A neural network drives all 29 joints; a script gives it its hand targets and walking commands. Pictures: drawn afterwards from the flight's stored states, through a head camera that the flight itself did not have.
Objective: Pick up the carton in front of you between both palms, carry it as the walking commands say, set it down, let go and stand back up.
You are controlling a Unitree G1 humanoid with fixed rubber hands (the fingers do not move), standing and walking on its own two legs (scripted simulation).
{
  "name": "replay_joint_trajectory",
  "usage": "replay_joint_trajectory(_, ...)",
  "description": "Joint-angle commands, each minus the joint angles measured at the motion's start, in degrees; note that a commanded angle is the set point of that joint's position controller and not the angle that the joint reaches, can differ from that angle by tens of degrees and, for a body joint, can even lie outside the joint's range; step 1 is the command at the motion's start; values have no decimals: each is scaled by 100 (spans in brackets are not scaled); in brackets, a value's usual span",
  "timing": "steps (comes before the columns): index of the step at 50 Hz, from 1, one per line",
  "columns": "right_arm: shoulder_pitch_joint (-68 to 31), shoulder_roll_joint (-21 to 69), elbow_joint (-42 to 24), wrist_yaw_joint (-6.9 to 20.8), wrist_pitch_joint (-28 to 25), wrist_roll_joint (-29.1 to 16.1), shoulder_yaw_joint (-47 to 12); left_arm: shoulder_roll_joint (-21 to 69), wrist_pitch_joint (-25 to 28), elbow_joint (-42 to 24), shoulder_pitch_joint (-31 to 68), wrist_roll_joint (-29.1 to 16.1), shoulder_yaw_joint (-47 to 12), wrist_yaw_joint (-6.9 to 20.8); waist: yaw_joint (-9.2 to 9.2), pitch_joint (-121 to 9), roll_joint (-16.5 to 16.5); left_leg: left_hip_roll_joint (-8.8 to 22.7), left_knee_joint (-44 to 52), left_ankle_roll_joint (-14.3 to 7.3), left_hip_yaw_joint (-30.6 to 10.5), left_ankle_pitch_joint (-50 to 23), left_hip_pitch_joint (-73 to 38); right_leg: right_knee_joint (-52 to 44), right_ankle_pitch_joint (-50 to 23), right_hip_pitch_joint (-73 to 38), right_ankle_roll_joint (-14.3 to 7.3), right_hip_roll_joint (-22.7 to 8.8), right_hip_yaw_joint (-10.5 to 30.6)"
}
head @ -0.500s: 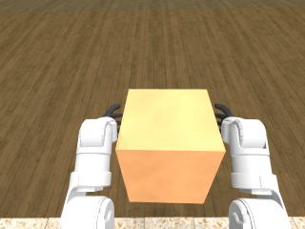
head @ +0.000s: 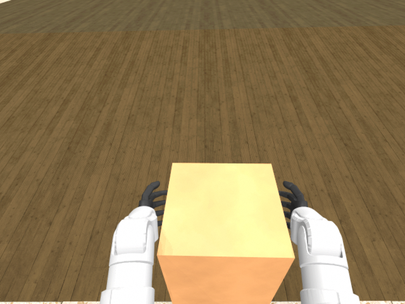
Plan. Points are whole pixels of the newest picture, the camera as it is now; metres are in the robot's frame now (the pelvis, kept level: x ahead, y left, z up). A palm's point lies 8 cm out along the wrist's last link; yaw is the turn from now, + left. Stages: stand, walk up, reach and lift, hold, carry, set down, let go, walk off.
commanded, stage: carry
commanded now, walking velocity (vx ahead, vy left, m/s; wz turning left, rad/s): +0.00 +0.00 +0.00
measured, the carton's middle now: (220, 236) +0.29 +0.00 -0.01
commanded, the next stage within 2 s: hold in 0.58 s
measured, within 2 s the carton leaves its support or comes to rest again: neither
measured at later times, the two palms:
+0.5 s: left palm (145, 226) +0.28 +0.15 +0.05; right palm (296, 227) +0.28 -0.15 +0.05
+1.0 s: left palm (159, 218) +0.30 +0.13 +0.04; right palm (310, 235) +0.26 -0.17 +0.05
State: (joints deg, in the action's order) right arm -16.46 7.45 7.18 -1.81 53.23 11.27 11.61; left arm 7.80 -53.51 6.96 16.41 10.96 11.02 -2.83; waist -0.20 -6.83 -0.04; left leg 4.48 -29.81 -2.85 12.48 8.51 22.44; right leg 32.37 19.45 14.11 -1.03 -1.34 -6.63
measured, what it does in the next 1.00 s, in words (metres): stands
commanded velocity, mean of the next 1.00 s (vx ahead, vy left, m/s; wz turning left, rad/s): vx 0.00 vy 0.00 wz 0.00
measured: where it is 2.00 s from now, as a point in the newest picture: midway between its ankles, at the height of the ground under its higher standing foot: outside the picture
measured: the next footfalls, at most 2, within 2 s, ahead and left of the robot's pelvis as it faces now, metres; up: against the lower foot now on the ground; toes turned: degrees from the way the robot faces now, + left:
none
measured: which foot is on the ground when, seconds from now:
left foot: down 0.00-1.00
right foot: down 0.00-1.00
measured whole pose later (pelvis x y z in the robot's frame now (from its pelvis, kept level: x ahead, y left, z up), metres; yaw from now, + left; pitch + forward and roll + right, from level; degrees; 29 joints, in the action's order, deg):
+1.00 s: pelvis +0.00 +0.01 +0.01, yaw -7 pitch -8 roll +0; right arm -12.4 8.2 12.8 1.2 38.6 13.0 12.1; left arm 8.2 -42.2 9.5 12.5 14.6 9.6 -1.5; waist -0.3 4.5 -3.1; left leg 0.5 -22.5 -2.8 8.2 7.3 7.2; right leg 25.0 15.7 1.2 -0.7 0.0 0.2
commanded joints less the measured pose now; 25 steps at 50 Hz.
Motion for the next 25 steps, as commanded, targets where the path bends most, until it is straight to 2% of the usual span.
replay_joint_trajectory(1, -2765, 5246, -230, 1398, -424, -1453, -3374, 5297, 455, -302, 2814, -1490, -3435, 1461, 8, -1400, 6, 636, 345, 51, -872, -616, -1216, -692, -757, 237, -135, -717, 684)
replay_joint_trajectory(3, -2523, 5061, -295, 1343, -644, -1213, -3289, 5092, 655, -214, 2464, -1220, -3274, 1439, 13, -1304, -6, 630, 384, 53, -886, -502, -1157, -737, -688, 260, -129, -726, 690)
replay_joint_trajectory(8, -2100, 4971, 219, 1361, -1093, -903, -2819, 5011, 1115, 155, 2194, -958, -2892, 1450, 15, -1140, 10, 618, 496, 81, -918, -202, -1101, -832, -444, 402, -142, -716, 690)
replay_joint_trajectory(13, -2181, 5160, 305, 1396, -1485, -904, -2853, 5194, 1492, 270, 2264, -959, -2924, 1486, 17, -1116, 28, 616, 563, 109, -942, -23, -1067, -852, -330, 426, -154, -696, 676)
replay_joint_trajectory(18, -2316, 5209, 20, 1370, -1409, -1112, -3183, 5232, 1413, 2, 2371, -1140, -3243, 1448, 19, -1200, 50, 626, 616, 110, -965, 119, -1097, -823, -230, 407, -159, -685, 658)
replay_joint_trajectory(25, -2071, 5070, 220, 1362, -1279, -968, -2970, 5080, 1288, 185, 2124, -988, -3039, 1426, 30, -1127, 48, 643, 634, 116, -969, 55, -1026, -802, -351, 397, -139, -679, 650)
